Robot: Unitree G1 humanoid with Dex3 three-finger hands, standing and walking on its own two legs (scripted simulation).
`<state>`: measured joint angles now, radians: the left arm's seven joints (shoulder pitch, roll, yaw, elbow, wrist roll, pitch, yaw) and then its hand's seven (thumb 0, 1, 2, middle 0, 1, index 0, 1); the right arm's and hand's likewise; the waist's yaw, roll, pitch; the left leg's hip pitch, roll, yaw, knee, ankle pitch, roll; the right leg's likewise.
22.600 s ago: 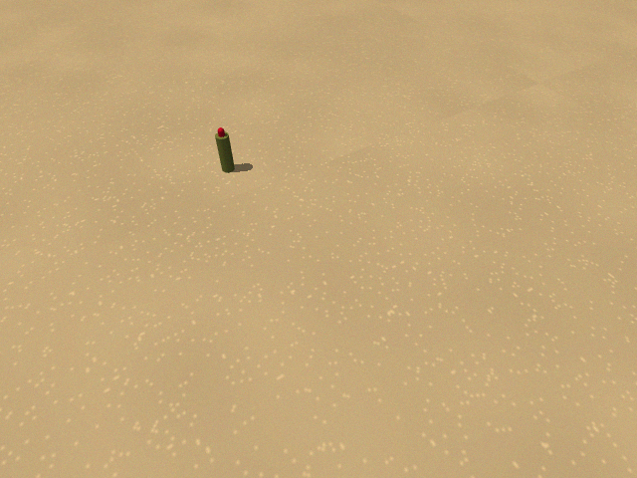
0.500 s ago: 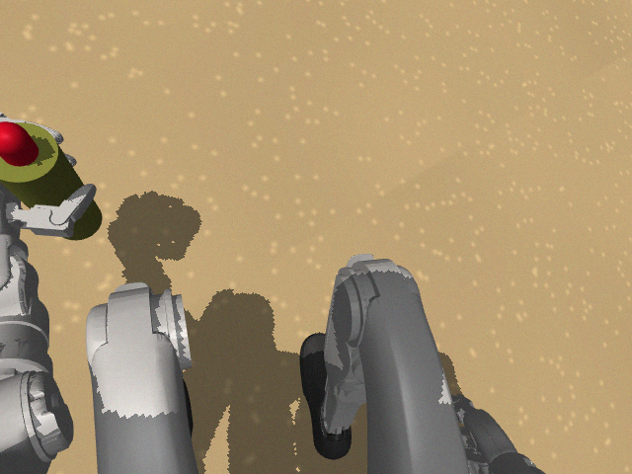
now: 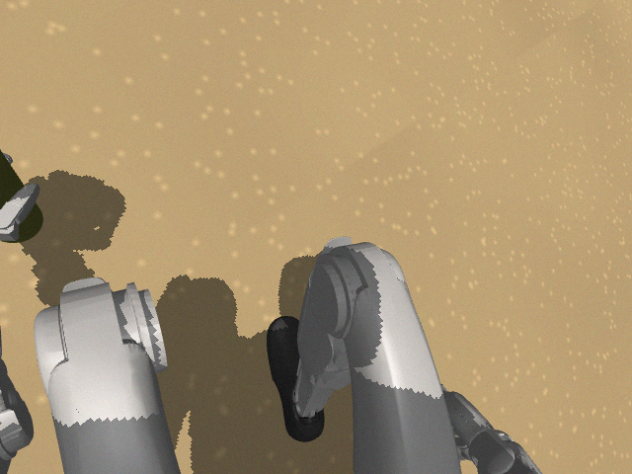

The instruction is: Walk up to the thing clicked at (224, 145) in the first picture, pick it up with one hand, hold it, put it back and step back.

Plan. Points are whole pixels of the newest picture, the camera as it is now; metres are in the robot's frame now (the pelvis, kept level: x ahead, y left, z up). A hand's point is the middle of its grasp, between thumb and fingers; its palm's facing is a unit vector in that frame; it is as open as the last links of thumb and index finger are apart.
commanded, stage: lower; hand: left
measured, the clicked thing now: out of the picture +0.44 +0.27 -0.15
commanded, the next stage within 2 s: loosen in 0.60 s
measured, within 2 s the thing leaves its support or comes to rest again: rests again in 1.30 s
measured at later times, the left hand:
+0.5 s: hand out of the picture +0.45 +0.27 -0.17, palm faces +0.28 -0.96 -0.02, open 8.8 cm
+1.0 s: hand out of the picture +0.46 +0.27 -0.16, palm faces +0.30 -0.95 +0.01, open 9.7 cm
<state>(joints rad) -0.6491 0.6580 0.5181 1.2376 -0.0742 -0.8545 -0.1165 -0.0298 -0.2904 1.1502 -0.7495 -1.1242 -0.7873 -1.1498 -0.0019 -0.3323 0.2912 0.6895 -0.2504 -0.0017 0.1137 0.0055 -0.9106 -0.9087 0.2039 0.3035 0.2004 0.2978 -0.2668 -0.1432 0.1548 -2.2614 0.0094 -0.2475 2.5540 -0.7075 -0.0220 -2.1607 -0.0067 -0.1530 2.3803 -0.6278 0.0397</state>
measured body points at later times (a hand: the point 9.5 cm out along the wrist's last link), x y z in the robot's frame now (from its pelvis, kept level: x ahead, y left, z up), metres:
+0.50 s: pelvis -0.01 +0.01 -0.01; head +0.24 +0.15 +0.34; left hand +0.43 +0.32 -0.17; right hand +0.11 -0.26 -0.06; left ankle +0.08 +0.13 -0.27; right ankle +0.13 -0.12 -0.27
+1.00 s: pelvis -0.01 +0.01 -0.01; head +0.23 +0.17 +0.33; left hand +0.44 +0.32 -0.16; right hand +0.12 -0.26 -0.06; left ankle +0.08 +0.13 -0.27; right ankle +0.13 -0.12 -0.27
